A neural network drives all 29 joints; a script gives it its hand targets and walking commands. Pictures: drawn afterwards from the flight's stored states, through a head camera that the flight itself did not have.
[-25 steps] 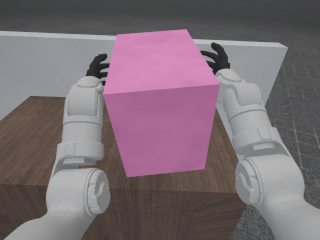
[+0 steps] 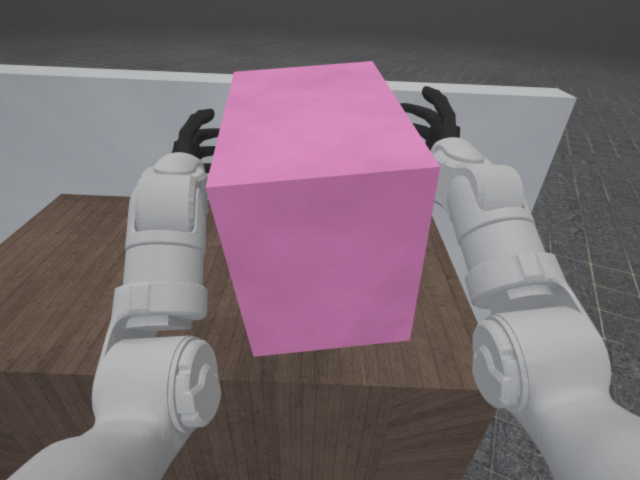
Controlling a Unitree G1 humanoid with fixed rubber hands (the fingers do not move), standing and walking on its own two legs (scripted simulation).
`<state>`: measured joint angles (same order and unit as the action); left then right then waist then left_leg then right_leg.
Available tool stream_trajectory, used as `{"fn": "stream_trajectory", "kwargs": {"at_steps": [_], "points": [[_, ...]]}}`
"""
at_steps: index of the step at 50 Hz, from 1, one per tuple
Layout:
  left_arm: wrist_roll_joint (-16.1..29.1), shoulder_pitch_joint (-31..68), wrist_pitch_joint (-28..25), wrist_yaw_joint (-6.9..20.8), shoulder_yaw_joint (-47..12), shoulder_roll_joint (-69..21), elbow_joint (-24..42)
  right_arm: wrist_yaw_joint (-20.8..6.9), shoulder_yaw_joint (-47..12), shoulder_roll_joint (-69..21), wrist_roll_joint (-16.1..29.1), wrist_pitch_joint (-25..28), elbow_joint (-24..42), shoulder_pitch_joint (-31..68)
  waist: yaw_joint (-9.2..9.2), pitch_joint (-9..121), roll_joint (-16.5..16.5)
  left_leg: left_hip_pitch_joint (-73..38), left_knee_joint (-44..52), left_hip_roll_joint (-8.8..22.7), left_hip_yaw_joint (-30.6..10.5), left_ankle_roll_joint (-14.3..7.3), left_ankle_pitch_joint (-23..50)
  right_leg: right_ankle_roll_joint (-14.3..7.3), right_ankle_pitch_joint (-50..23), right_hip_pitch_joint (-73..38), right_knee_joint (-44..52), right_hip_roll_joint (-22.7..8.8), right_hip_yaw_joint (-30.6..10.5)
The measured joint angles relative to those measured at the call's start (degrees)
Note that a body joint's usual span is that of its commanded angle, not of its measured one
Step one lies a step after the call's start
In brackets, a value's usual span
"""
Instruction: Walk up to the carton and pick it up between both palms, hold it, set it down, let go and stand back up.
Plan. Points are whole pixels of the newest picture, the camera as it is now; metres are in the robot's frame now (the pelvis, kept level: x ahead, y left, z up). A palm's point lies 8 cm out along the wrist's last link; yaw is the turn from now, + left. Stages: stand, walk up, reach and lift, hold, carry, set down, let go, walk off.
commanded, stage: hold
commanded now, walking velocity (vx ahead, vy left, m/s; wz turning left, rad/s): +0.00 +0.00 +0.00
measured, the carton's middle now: (317, 198) +0.41 +0.03 +0.23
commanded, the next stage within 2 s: set down in 0.28 s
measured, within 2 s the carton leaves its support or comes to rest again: neither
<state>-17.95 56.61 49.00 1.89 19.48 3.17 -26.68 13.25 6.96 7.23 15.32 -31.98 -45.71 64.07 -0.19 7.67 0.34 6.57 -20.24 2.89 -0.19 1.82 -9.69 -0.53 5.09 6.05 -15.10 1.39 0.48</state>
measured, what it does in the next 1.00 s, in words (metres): stands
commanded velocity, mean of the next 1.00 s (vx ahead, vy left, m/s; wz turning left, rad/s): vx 0.00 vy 0.00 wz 0.00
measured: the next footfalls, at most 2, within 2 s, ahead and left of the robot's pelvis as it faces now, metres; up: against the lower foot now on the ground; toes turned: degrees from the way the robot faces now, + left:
none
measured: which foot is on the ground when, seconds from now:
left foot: down 0.00-1.00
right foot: down 0.00-1.00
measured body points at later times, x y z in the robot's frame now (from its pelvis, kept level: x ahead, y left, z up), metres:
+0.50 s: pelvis +0.00 +0.00 +0.00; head -0.07 +0.01 +0.44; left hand +0.39 +0.18 +0.30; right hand +0.42 -0.11 +0.32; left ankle +0.02 +0.14 -0.75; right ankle +0.04 -0.12 -0.75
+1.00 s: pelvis +0.01 +0.00 +0.00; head -0.03 +0.01 +0.45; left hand +0.41 +0.19 +0.24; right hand +0.45 -0.10 +0.26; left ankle +0.02 +0.14 -0.75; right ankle +0.04 -0.12 -0.75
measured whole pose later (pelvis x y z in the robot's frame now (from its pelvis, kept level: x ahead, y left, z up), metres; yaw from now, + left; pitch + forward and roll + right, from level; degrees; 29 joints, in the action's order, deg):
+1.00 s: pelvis +0.01 +0.00 +0.00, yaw +0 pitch -5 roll -1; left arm -20.5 51.5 33.7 1.5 24.3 1.3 -26.5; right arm 7.9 11.0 2.2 4.0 -6.0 -58.6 63.1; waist -0.2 0.9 0.3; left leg 3.5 -19.6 2.9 -0.2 1.8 -10.6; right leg -0.4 6.1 2.9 -14.4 1.4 0.5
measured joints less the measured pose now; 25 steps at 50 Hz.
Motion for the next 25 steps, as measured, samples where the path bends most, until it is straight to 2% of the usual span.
{"fn": "stream_trajectory", "kwargs": {"at_steps": [14,18,25], "points": [[0.0,0.26,0.12,0.01,0.0,0.0,0.0,0.01,0.0,0.17,0.0,-0.31,0.0,0.32,0.0,0.12,0.0,0.0,0.0,-0.01,-0.02,0.0,0.0,0.0,0.01,-0.01,0.0,0.0,0.0],[0.01,0.51,-0.28,0.38,0.0,0.6,-1.85,-0.12,0.03,0.08,-0.42,0.21,-3.06,1.79,0.0,-0.05,0.0,0.01,0.0,-0.02,-0.03,-0.13,-0.03,0.0,0.05,0.0,0.0,0.0,0.0],[0.0,0.96,-4.27,0.14,-0.15,1.47,-2.43,-1.37,0.09,-0.22,-2.12,5.21,-6.27,3.96,0.0,-0.21,0.0,0.01,0.0,-0.02,-0.03,-0.1,-0.23,0.0,0.28,-0.01,0.0,0.0,0.0]]}}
